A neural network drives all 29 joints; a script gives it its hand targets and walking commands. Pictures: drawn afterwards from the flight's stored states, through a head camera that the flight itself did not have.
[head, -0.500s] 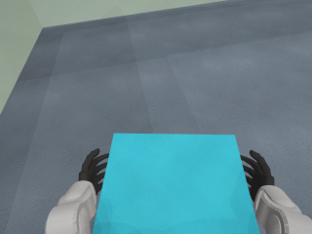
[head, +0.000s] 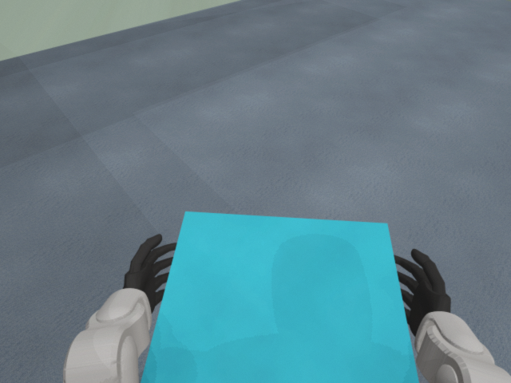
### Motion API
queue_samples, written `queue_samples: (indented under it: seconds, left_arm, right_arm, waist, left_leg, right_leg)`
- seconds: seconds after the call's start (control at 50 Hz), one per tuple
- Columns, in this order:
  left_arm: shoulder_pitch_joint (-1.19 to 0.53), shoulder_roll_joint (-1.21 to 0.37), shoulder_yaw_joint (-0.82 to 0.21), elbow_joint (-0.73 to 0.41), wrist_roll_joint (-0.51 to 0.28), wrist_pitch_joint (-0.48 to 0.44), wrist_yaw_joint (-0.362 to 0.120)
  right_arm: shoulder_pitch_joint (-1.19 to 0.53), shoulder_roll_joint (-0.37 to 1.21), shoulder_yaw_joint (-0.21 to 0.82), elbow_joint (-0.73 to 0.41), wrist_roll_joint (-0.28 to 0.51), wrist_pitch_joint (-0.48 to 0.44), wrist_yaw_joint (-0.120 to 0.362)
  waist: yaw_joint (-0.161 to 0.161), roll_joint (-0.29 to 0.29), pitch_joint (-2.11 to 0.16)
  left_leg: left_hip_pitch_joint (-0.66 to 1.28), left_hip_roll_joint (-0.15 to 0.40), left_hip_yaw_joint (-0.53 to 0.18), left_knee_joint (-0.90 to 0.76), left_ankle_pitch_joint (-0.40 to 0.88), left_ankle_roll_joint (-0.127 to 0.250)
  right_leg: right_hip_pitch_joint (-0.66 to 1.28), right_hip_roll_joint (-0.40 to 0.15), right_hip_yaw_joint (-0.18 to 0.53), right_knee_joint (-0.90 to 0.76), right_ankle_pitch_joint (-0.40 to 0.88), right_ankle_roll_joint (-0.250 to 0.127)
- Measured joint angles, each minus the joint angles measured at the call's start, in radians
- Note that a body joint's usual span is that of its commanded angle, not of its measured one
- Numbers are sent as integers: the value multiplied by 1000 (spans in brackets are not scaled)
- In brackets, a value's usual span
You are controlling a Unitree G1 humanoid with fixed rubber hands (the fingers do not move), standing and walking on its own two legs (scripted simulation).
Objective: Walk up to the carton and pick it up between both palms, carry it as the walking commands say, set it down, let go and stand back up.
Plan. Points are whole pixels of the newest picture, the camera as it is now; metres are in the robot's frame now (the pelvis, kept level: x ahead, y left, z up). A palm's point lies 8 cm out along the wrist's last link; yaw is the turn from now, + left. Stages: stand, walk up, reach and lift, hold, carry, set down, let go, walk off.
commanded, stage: carry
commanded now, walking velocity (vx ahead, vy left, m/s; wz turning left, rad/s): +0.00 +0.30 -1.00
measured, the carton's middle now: (277, 321) +0.23 +0.00 +0.01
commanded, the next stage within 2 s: none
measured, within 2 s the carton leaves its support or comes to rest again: neither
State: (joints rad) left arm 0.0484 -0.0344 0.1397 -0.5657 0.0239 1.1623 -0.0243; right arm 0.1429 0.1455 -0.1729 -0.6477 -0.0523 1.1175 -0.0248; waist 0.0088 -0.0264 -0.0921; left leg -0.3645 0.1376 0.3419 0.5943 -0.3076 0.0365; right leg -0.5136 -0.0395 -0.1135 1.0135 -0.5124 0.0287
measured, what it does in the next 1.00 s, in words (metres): steps to the left, turning right: right foot, then left foot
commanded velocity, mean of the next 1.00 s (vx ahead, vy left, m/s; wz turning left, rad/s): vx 0.00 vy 0.30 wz -1.00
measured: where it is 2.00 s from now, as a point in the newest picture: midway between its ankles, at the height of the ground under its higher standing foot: (196, 333)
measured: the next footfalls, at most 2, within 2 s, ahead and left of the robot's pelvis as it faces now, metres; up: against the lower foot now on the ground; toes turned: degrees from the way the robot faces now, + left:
right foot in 0.08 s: -0.01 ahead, -0.09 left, +0.00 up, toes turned -13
left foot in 0.40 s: +0.17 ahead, +0.22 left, +0.00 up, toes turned -16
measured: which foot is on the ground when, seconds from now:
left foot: down 0.00-0.08, up 0.10-0.38, down 0.40-0.72, up 0.74-0.98, down 1.00-1.00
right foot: up 0.00-0.06, down 0.08-0.40, up 0.42-0.70, down 0.72-1.00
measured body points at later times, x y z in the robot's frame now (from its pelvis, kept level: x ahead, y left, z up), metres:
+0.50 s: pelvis +0.05 +0.15 -0.01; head +0.08 +0.15 +0.44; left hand +0.34 +0.22 +0.05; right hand +0.18 -0.11 +0.07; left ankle +0.13 +0.23 -0.73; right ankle -0.05 +0.01 -0.67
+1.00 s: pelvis +0.15 +0.25 -0.01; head +0.17 +0.21 +0.44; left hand +0.43 +0.15 +0.07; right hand +0.13 -0.06 +0.07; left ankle +0.30 +0.30 -0.73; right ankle -0.02 +0.14 -0.73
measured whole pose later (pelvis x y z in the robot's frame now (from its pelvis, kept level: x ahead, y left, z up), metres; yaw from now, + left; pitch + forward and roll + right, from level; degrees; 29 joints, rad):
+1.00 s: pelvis +0.15 +0.25 -0.01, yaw -58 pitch +6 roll +1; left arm 0.13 -0.13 0.15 -0.69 0.06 1.13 -0.01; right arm 0.11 0.09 -0.17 -0.68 -0.03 1.11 0.02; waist 0.02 -0.01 -0.03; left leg -0.46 0.08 0.04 0.62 -0.30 -0.07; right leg -0.39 -0.06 0.20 0.60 -0.33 0.11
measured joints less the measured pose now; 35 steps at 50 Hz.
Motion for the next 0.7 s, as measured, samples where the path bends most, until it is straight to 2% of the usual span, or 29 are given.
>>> queue_samples:
  seconds: [0.04, 0.08, 0.1, 0.16, 0.2, 0.26, 0.34, 0.38, 0.4, 0.42, 0.46, 0.5, 0.54, 0.62, 0.68, 0.7]
  left_arm:
    - [-13, 3, 6, -2, 3, -2, -6]
    - [-28, 2, 12, -2, 2, -1, -11]
    - [-34, -15, 12, 12, 4, -9, -10]
    - [-7, -65, 11, 36, 22, -21, 5]
    - [27, -84, 16, 18, 33, -21, 13]
    - [64, -100, 35, -42, 27, -23, 13]
    - [86, -93, 29, -100, 17, -38, 12]
    - [92, -87, 17, -117, 20, -35, 15]
    - [92, -81, 12, -125, 23, -31, 17]
    - [86, -60, 11, -122, 24, -28, 16]
    - [71, -10, 14, -90, 18, -16, 6]
    - [58, 13, 9, -57, 8, 4, 7]
    - [47, 6, 3, -30, 2, 9, 10]
    - [28, -5, -3, -21, -2, -5, 4]
    - [11, 6, -1, -21, -1, -11, -3]
    - [4, 9, 0, -19, -2, -10, -5]
  right_arm:
    - [-15, -3, 6, -5, -2, 4, -2]
    - [-23, -5, 7, -19, -3, 14, -6]
    - [-28, -19, 0, -18, -1, 17, -6]
    - [-40, -69, -6, 15, 14, 40, 2]
    - [-50, -69, -10, 33, 23, 46, 13]
    - [-49, -35, -23, 23, 32, 23, 30]
    - [-32, -27, -13, -21, 31, -5, 42]
    - [-25, -34, -5, -33, 21, -11, 43]
    - [-24, -36, -1, -36, 15, -12, 43]
    - [-28, -28, 6, -24, 12, -18, 41]
    - [-28, -4, 21, 13, 8, -22, 34]
    - [-6, 0, 31, 32, -2, -24, 19]
    - [17, 4, 19, 27, -5, -20, 16]
    - [19, 4, 1, -6, -3, -14, 16]
    - [0, -1, 10, -17, -8, -8, 12]
    - [-4, -2, 12, -22, -10, -3, 9]
  waist:
    - [-16, 13, -9]
    - [-25, 20, -20]
    - [-26, 45, -19]
    - [-18, 67, 8]
    - [-16, 65, 37]
    - [-7, 51, 68]
    - [14, 27, 72]
    - [25, 15, 57]
    - [26, 13, 48]
    - [26, -1, 44]
    - [39, -15, 43]
    - [52, -21, 45]
    - [55, -21, 45]
    - [32, -6, 35]
    - [6, 8, 13]
    - [1, 12, 4]
  left_leg:
    - [-8, 13, 50, 35, -29, 5]
    - [-34, 28, 91, 111, -77, 7]
    - [-62, 48, 76, 171, -108, -8]
    - [-184, -11, -132, 424, -198, -97]
    - [-245, -43, -226, 541, -153, -118]
    - [-289, -55, -299, 537, -72, -126]
    - [-257, -60, -324, 327, -32, -110]
    - [-184, -64, -307, 152, -21, -101]
    - [-143, -64, -293, 67, 21, -89]
    - [-145, -67, -270, 73, 60, -72]
    - [-140, -48, -221, 110, 33, -43]
    - [-100, -33, -169, 82, 17, -26]
    - [-55, -26, -118, 31, 30, -17]
    - [-7, -18, -15, -22, 36, 8]
    - [-11, -10, 65, 5, 7, 22]
    - [-22, -5, 87, 33, -13, 24]
  right_leg:
    - [54, 0, -14, -134, 10, -10]
    - [132, -5, -10, -326, 99, -27]
    - [132, 8, -7, -344, 121, -38]
    - [106, 21, 47, -313, 113, -40]
    - [122, 21, 91, -351, 138, -23]
    - [134, 12, 157, -397, 177, 6]
    - [117, -15, 241, -400, 183, 56]
    - [100, -25, 286, -375, 168, 81]
    - [86, -24, 305, -345, 149, 75]
    - [62, -24, 319, -290, 98, 51]
    - [-16, -10, 257, -84, -17, 18]
    - [-70, -11, 170, 107, -15, 6]
    - [-75, -16, 100, 168, 17, 1]
    - [-1, -9, 18, 24, 8, -13]
    - [88, -7, -5, -187, 6, -34]
    - [132, -8, -6, -296, 50, -44]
